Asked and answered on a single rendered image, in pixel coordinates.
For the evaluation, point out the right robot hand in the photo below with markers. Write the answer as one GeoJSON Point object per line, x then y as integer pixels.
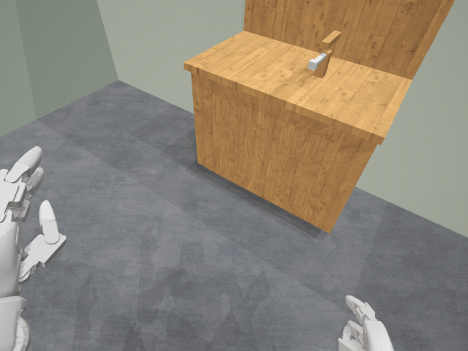
{"type": "Point", "coordinates": [373, 336]}

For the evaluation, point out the left robot hand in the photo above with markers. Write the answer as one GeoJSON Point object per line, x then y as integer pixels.
{"type": "Point", "coordinates": [16, 189]}

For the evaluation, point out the tap lever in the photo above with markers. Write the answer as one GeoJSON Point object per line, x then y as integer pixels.
{"type": "Point", "coordinates": [313, 63]}

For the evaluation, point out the robot left forearm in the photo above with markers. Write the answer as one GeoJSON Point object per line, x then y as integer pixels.
{"type": "Point", "coordinates": [15, 333]}

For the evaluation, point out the counter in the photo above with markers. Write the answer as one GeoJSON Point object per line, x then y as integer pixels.
{"type": "Point", "coordinates": [296, 137]}

